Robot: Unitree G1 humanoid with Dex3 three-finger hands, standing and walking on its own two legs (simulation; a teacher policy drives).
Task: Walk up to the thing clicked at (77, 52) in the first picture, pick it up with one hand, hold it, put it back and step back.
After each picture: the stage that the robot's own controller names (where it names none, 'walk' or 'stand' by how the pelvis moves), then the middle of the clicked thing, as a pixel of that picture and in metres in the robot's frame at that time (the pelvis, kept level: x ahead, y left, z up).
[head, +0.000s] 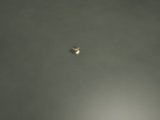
stand; (75, 48) +1.30 +0.10 -0.72
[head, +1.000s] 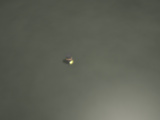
walk; (69, 58) +1.17 +0.24 -0.71
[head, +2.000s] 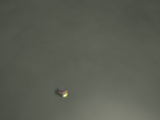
walk; (62, 90) +0.71 +0.24 -0.70
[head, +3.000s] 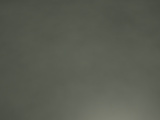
stand; out of the picture +0.38 +0.23 -0.70
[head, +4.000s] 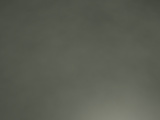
stand; out of the picture +0.30 +0.26 -0.71
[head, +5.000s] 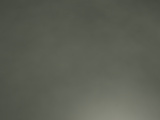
stand; out of the picture +0.28 +0.27 -0.70
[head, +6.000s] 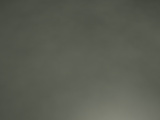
stand; out of the picture +0.30 +0.28 -0.72
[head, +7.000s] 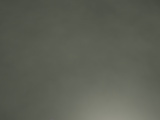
walk; out of the picture +0.36 +0.21 -0.69
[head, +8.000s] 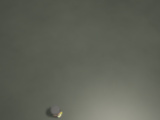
walk; (56, 111) +0.39 +0.20 -0.67
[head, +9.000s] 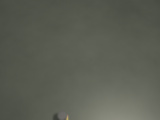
stand; (63, 117) +0.40 +0.18 -0.69
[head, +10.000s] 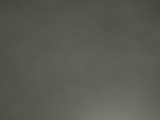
stand; out of the picture +0.39 +0.22 -0.72
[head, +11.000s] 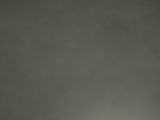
stand; out of the picture +0.39 +0.21 -0.72
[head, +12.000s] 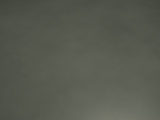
go down; out of the picture +0.37 +0.21 -0.73
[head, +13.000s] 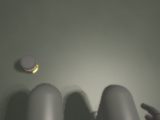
go down; (29, 64) +0.44 +0.24 -0.36
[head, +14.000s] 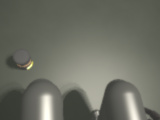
approach; (23, 60) +0.44 +0.25 -0.29
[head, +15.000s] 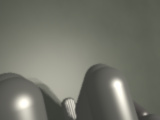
close in; out of the picture +0.42 +0.29 -0.22
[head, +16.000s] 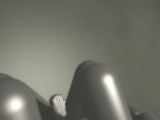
close; out of the picture +0.42 +0.30 -0.22
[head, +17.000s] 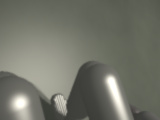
lift; out of the picture +0.40 +0.28 -0.23
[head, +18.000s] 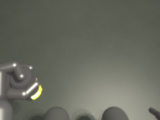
lift; (27, 85) +0.33 +0.20 -0.03
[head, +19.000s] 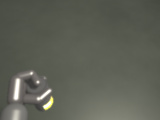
hold; (40, 94) +0.32 +0.17 -0.01
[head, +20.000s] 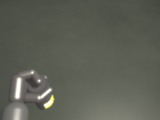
hold; (41, 93) +0.33 +0.17 -0.01
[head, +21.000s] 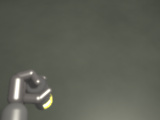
hold; (40, 93) +0.32 +0.17 -0.01
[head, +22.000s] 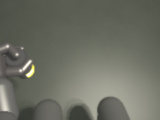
crouch; (21, 64) +0.41 +0.22 -0.09
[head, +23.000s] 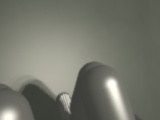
lower; out of the picture +0.43 +0.29 -0.23
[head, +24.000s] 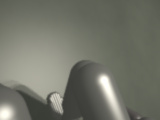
lower; out of the picture +0.43 +0.31 -0.22
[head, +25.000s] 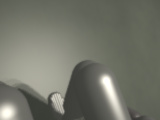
lower; out of the picture +0.43 +0.31 -0.22
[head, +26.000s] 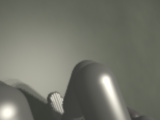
lower; out of the picture +0.43 +0.31 -0.23
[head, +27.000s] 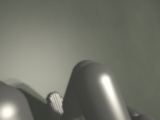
loosen; out of the picture +0.43 +0.31 -0.23
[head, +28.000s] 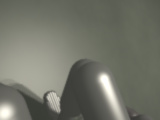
withdraw; out of the picture +0.42 +0.30 -0.23
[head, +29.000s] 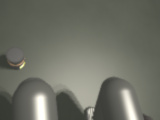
walk; (16, 59) +0.44 +0.26 -0.28
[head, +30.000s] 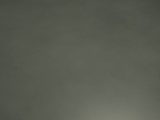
stand; out of the picture +0.39 +0.19 -0.65
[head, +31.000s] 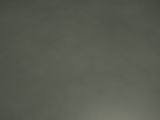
stand; out of the picture +0.40 +0.20 -0.67
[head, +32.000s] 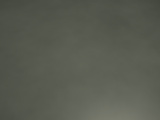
stand; out of the picture +0.39 +0.20 -0.67
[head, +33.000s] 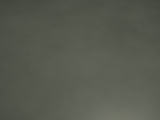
stand; out of the picture +0.41 +0.19 -0.72
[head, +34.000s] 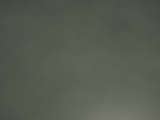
stand; out of the picture +0.38 +0.19 -0.73
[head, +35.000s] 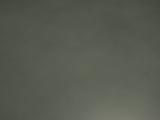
walk; out of the picture +0.37 +0.20 -0.73
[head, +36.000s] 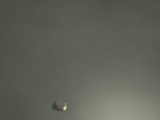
walk; (61, 104) +0.50 +0.22 -0.70
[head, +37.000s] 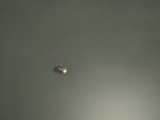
walk; (62, 67) +0.81 +0.20 -0.69
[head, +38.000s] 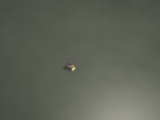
stand; (71, 65) +1.03 +0.19 -0.71
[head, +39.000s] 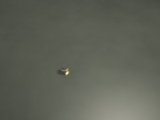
stand; (64, 69) +1.01 +0.20 -0.73
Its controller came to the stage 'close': yes
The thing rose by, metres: 0.70
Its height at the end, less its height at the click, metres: +0.00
